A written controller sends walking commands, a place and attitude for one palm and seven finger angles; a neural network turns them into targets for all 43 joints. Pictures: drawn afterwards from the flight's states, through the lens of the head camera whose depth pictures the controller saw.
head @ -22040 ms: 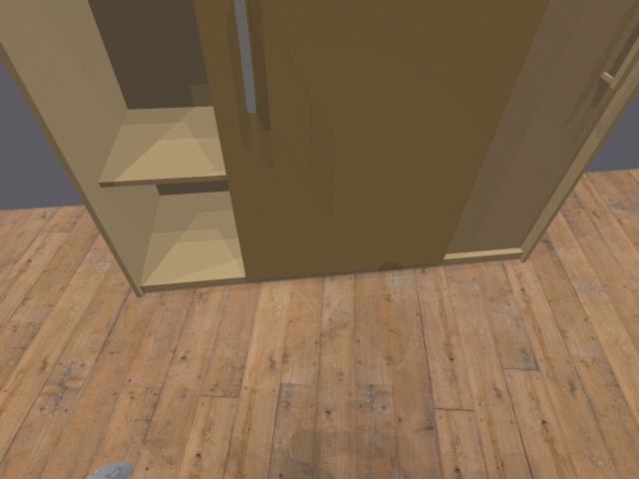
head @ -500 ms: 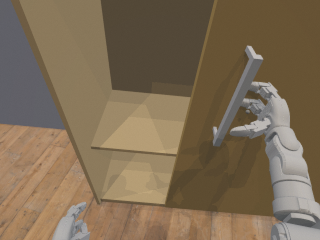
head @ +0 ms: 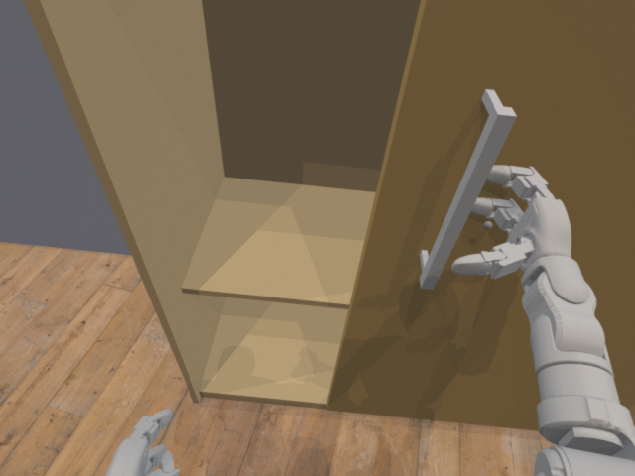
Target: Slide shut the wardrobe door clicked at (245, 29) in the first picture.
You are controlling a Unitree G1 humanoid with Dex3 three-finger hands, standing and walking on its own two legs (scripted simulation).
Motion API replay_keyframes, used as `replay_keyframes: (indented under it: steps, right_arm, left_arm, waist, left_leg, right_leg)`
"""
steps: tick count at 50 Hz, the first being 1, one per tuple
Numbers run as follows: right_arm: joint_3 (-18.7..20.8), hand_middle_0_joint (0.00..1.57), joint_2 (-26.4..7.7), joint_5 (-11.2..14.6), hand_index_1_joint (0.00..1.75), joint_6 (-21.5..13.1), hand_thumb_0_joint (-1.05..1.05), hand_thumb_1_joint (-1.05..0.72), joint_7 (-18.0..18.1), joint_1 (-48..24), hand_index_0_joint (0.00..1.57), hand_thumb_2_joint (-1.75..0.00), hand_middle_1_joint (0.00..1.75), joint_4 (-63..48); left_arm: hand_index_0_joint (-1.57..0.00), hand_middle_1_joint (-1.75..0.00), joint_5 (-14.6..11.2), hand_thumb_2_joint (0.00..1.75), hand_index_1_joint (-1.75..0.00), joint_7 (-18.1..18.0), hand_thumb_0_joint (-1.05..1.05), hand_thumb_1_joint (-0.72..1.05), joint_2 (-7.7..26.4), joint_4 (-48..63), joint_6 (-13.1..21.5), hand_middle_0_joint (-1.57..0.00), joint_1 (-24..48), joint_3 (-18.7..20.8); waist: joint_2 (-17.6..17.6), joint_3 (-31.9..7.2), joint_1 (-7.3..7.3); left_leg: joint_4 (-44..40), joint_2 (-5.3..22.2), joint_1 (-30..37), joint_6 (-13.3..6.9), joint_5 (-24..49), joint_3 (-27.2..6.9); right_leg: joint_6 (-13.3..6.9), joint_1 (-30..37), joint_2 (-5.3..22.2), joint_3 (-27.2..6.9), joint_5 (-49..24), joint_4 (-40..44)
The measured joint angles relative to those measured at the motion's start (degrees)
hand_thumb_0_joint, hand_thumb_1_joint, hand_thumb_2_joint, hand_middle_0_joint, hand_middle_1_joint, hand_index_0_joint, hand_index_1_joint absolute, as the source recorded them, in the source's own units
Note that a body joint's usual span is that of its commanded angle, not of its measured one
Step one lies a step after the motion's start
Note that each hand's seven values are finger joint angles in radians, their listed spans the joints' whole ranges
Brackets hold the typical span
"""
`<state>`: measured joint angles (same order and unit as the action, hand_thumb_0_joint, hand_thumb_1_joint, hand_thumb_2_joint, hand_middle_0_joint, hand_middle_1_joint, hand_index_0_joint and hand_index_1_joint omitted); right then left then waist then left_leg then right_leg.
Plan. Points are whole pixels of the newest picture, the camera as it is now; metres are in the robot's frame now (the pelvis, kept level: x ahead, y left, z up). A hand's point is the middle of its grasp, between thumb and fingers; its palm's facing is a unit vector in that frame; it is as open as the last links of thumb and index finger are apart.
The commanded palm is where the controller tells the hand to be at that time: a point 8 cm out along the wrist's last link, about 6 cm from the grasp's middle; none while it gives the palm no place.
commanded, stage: slide the fingers in behind the handle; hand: right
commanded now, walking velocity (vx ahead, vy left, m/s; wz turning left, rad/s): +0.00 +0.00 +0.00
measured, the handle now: (454, 204) +0.44 -0.14 +0.15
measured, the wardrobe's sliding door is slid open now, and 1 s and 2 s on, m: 0.39 0.39 0.39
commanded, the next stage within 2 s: grip the handle and tug to test in 1.52 s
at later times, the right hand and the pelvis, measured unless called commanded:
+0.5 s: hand (470, 222) +0.39 -0.15 +0.16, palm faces +0.02 +1.00 -0.01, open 14.0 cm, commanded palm +0.36 -0.20 +0.16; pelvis +0.00 +0.00 +0.00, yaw -1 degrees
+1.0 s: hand (447, 224) +0.38 -0.12 +0.16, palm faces +0.01 +1.00 -0.01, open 14.0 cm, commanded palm +0.36 -0.17 +0.16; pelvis +0.01 +0.01 +0.00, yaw +0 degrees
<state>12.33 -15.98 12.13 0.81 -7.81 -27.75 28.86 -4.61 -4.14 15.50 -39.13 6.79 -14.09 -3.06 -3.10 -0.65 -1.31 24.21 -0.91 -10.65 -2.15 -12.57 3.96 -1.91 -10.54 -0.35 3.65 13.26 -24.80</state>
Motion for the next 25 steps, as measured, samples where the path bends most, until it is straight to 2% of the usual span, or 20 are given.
replay_keyframes:
  steps: [6, 12, 25]
  right_arm:
    - [-1.62, 0.31, 1.55, 0.09, 1.2, 0.65, -0.01, 0.5, 0.9, 3.03, 0.3, -0.3, 1.2, -5.2]
    - [-4.0, 0.3, 3.22, -0.21, 1.2, 2.96, -0.01, 0.5, 2.73, 3.07, 0.3, -0.3, 1.2, -6.72]
    - [-4.2, 0.3, 3.18, -0.51, 1.2, 3.64, -0.01, 0.5, 4.17, -0.42, 0.3, -0.3, 1.2, -3.49]
  left_arm:
    - [-0.2, -0.3, 0.03, 0.9, -0.3, 0.32, 0.01, 0.9, -0.14, 0.15, 0.25, -0.2, 0.53, 0.23]
    - [-0.2, -0.3, 0.11, 0.9, -0.3, 0.13, 0.01, 0.9, -0.49, -0.05, -0.21, -0.2, 2.4, -0.14]
    - [-0.2, -0.3, 0.25, 0.9, -0.3, -0.11, 0.01, 0.9, -1.19, 0.32, -1.15, -0.2, 3.12, -0.72]
  waist:
    - [-0.05, -0.13, 0.61]
    - [-0.07, 0.06, 1.01]
    - [0.07, 0.29, 0.77]
  left_leg:
    - [-0.28, 0.21, 0.79, 0.21, -0.03, -0.02]
    - [-0.35, 0.49, 1.29, 0.34, -0.09, 0.41]
    - [-0.85, 0.23, 1.22, 0.11, 0.05, 0.53]
  right_leg:
    - [-0.15, 0.8, -0.24, -0.01, -0.02, 0.38]
    - [-0.25, 1.12, -0.52, -0.45, -0.13, 0.43]
    - [-0.02, 0.93, -0.3, -0.61, -0.2, 0.71]
